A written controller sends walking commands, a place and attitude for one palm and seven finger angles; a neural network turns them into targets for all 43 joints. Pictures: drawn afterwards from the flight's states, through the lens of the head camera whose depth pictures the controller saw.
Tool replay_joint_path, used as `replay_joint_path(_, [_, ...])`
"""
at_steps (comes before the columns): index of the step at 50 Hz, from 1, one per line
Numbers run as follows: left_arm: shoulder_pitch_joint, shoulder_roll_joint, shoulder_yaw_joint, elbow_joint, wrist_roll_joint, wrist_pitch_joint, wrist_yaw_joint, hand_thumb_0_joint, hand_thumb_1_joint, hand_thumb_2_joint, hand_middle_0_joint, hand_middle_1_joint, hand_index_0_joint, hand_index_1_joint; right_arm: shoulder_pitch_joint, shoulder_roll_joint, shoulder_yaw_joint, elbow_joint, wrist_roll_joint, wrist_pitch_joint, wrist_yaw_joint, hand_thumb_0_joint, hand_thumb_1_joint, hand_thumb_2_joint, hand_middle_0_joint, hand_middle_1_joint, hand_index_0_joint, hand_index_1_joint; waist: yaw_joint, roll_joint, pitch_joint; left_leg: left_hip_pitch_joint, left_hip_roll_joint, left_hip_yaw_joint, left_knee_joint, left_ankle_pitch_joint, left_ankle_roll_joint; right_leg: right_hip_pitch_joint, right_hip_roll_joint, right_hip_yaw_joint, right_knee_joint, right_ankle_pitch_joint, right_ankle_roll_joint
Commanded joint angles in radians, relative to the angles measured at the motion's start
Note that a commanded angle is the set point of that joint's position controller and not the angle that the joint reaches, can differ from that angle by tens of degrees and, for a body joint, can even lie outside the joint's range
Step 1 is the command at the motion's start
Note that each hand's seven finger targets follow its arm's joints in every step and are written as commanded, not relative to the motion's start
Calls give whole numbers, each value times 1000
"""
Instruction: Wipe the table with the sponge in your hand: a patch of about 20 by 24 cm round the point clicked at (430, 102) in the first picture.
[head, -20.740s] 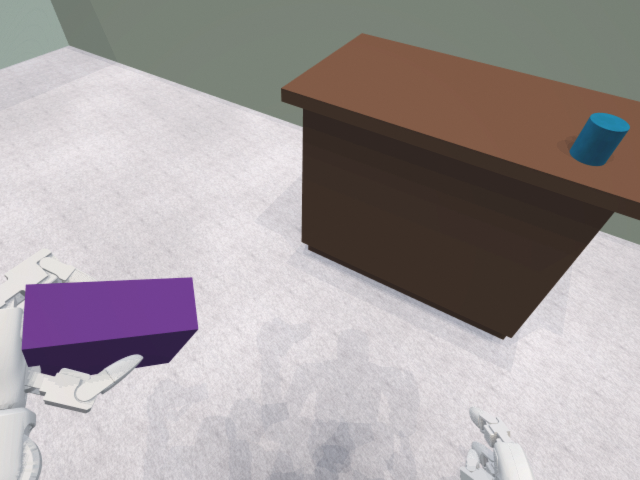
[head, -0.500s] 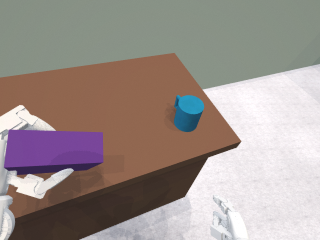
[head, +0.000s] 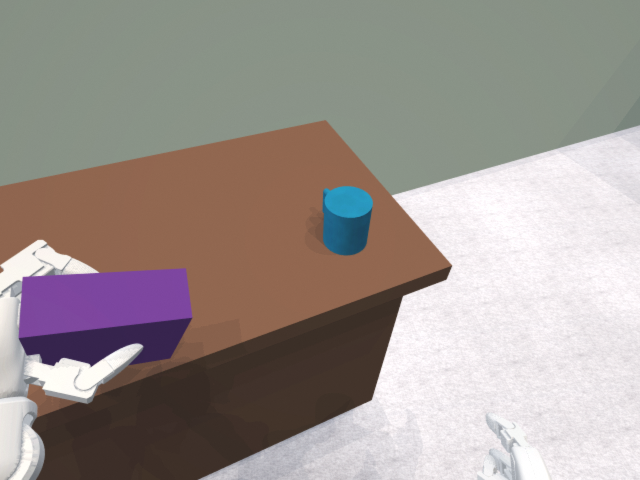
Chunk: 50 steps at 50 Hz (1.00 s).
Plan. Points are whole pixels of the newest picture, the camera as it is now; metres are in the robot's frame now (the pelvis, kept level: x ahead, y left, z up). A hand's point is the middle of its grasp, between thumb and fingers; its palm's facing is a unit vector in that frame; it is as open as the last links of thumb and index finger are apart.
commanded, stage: come to a stop and stand still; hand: left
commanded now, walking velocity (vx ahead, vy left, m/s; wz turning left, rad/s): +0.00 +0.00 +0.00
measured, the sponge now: (134, 322) +0.23 +0.21 +0.14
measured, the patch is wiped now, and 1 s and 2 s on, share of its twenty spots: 0.00 0.00 0.00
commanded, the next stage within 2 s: look again from close up in 0.58 s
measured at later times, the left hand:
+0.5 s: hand (87, 300) +0.24 +0.25 +0.16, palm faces +0.39 -0.84 -0.36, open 9.5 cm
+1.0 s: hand (91, 309) +0.24 +0.25 +0.15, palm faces +0.18 -0.90 -0.40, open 9.5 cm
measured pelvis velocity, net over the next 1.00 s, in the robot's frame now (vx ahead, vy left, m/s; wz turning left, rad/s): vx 0.02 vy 0.04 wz -0.03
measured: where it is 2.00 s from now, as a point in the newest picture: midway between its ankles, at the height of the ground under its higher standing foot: outside the picture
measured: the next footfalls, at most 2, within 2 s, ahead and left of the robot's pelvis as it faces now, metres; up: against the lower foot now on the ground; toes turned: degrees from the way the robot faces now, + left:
none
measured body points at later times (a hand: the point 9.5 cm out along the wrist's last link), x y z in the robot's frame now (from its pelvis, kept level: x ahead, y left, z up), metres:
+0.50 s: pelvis +0.04 +0.01 +0.01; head +0.04 +0.00 +0.46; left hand +0.22 +0.29 +0.18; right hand +0.22 -0.21 -0.08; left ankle +0.04 +0.12 -0.74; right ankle +0.02 -0.04 -0.74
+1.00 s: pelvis +0.02 +0.04 +0.00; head +0.04 +0.05 +0.45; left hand +0.22 +0.30 +0.17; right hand +0.18 -0.20 -0.07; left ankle +0.04 +0.12 -0.74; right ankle +0.02 -0.04 -0.74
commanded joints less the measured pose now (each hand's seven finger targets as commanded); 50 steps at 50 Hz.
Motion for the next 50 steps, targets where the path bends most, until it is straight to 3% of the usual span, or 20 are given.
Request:
replay_joint_path(1, [-6, 189, 142, -234, -10, -82, 20, 0, 100, 1300, -1200, -1600, -1200, -1600, -126, -82, -21, -168, -5, -44, 1, 0, -900, -900, 200, 300, 200, 300, 11, 20, -53, 73, 43, -86, -60, -12, 24, -72, -261, 266, -192, -197, 73])
replay_joint_path(6, [34, 187, 137, -224, -9, -83, 7, 0, 100, 1300, -1200, -1600, -1200, -1600, -125, -83, -15, -176, -8, -38, 2, 0, -900, -900, 200, 300, 200, 300, 9, 31, -42, 37, 69, -116, -130, 50, 30, -11, -216, 231, -150, -65, 95])
replay_joint_path(12, [-15, 203, 146, -241, -13, -89, 4, 0, 100, 1300, -1200, -1600, -1200, -1600, -114, -81, -16, -168, -7, -47, -7, 0, -900, -900, 200, 300, 200, 300, 14, 15, -119, 83, 75, -109, -132, 170, 31, 79, -209, 212, -97, 151, 105])
replay_joint_path(23, [-25, 180, 111, -226, -14, -72, 2, 0, 100, 1300, -1200, -1600, -1200, -1600, -132, -81, -16, -164, -1, -37, -2, 0, -900, -900, 200, 300, 200, 300, 11, 39, -113, 119, 65, -106, -125, 223, 27, 74, -211, 210, -98, 222, 101])
replay_joint_path(27, [-42, 177, 113, -223, -13, -67, 2, 0, 100, 1300, -1200, -1600, -1200, -1600, -123, -80, -16, -179, -3, -22, -3, 0, -900, -900, 200, 300, 200, 300, 11, 11, -111, 107, 64, -101, -118, 253, 24, 98, -216, 199, -93, 274, 103])
replay_joint_path(33, [-35, 192, 117, -265, -18, -68, 0, 0, 100, 1300, -1200, -1600, -1200, -1600, -142, -82, -15, -188, 2, -19, -3, 0, -900, -900, 200, 300, 200, 300, 12, 58, -143, 131, 70, -106, -127, 311, 26, 119, -206, 194, -77, 313, 103])
replay_joint_path(34, [-1116, 940, 670, -451, 145, -174, -3, 0, 100, 1300, -1200, -1600, -1200, -1600, 43, -108, -64, -174, -13, -91, 0, 0, -900, -900, 200, 300, 200, 300, 8, -160, 141, -28, 34, 59, 11, 266, 32, -152, -178, 199, -215, 513, 285])
replay_joint_path(35, [-582, 382, 311, 136, 65, -142, -48, 0, 100, 1300, -1200, -1600, -1200, -1600, -61, -12, -16, -131, -9, -88, 15, 0, -900, -900, 200, 300, 200, 300, 33, -113, -126, 54, -23, 5, -33, 312, 39, 46, -238, 237, -69, 539, 166])
replay_joint_path(36, [-327, 322, 282, 79, 36, -157, -43, 0, 100, 1300, -1200, -1600, -1200, -1600, -63, -66, -57, -183, -9, -100, 20, 0, -900, -900, 200, 300, 200, 300, 66, -56, -81, 72, 13, -8, -22, 297, 14, 81, -250, 314, -95, 687, 182])
replay_joint_path(37, [-252, 201, 168, 84, 18, -160, -50, 0, 100, 1300, -1200, -1600, -1200, -1600, -64, -92, -54, -165, 0, -102, 29, 0, -900, -900, 200, 300, 200, 300, 47, 53, -157, 103, 10, -15, -86, 308, 23, 170, -251, 279, -32, 642, 144])
replay_joint_path(38, [-192, 126, 91, 32, -2, -178, -69, 0, 100, 1300, -1200, -1600, -1200, -1600, -90, -92, -57, -161, 20, -108, 51, 0, -900, -900, 200, 300, 200, 300, 46, 188, -226, 179, 30, -9, -86, 356, 47, 142, -232, 242, 30, 511, 151])
replay_joint_path(39, [-195, 140, 84, -96, 3, -186, -69, 0, 100, 1300, -1200, -1600, -1200, -1600, -77, -109, -68, -180, 12, -106, 64, 0, -900, -900, 200, 300, 200, 300, 43, 213, -259, 190, 56, -33, -74, 422, 53, 139, -218, 227, 43, 440, 153])
replay_joint_path(40, [-150, 119, 54, -169, 7, -191, -69, 0, 100, 1300, -1200, -1600, -1200, -1600, -92, -101, -66, -192, 9, -106, 76, 0, -900, -900, 200, 300, 200, 300, 46, 190, -266, 187, 68, -50, -67, 471, 59, 144, -208, 207, 50, 415, 156])
replay_joint_path(42, [-61, 125, 49, -252, 12, -191, -63, 0, 100, 1300, -1200, -1600, -1200, -1600, -112, -93, -63, -212, 7, -111, 85, 0, -900, -900, 200, 300, 200, 300, 49, 64, -252, 141, 78, -63, -71, 443, 55, 155, -196, 192, 45, 366, 156])
replay_joint_path(43, [18, 148, 86, -244, 5, -188, -56, 0, 100, 1300, -1200, -1600, -1200, -1600, -138, -84, -54, -210, 14, -115, 90, 0, -900, -900, 200, 300, 200, 300, 53, 10, -255, 135, 83, -66, -80, 408, 55, 152, -180, 172, 57, 319, 147])
replay_joint_path(45, [30, 222, 174, -256, 4, -186, -46, 0, 100, 1300, -1200, -1600, -1200, -1600, -125, -93, -57, -222, 4, -106, 69, 0, -900, -900, 200, 300, 200, 300, 42, -105, -220, 66, 70, -88, -92, 296, 36, 149, -193, 171, 16, 226, 114])
replay_joint_path(47, [14, 263, 245, -233, -10, -190, -41, 0, 100, 1300, -1200, -1600, -1200, -1600, -131, -90, -56, -223, 3, -101, 42, 0, -900, -900, 200, 300, 200, 300, 28, -103, -162, 54, 52, -98, -112, 190, 24, 84, -204, 195, -22, 129, 83])
replay_joint_path(48, [14, 324, 311, -221, -11, -189, -32, 0, 100, 1300, -1200, -1600, -1200, -1600, -146, -87, -52, -213, 5, -92, 31, 0, -900, -900, 200, 300, 200, 300, 28, -71, -147, 68, 53, -99, -124, 168, 25, 51, -196, 191, -25, 94, 83])
replay_joint_path(49, [-7, 270, 267, -207, -20, -191, -37, 0, 100, 1300, -1200, -1600, -1200, -1600, -135, -82, -47, -219, 3, -86, 21, 0, -900, -900, 200, 300, 200, 300, 16, -23, -116, 43, 59, -116, -149, 134, 26, 43, -195, 178, -21, 56, 81])
replay_joint_path(50, [-41, 266, 256, -218, -21, -194, -38, 0, 100, 1300, -1200, -1600, -1200, -1600, -128, -81, -45, -223, 5, -86, 14, 0, -900, -900, 200, 300, 200, 300, 15, 31, -97, 31, 68, -128, -171, 116, 26, 41, -184, 177, -11, 41, 81])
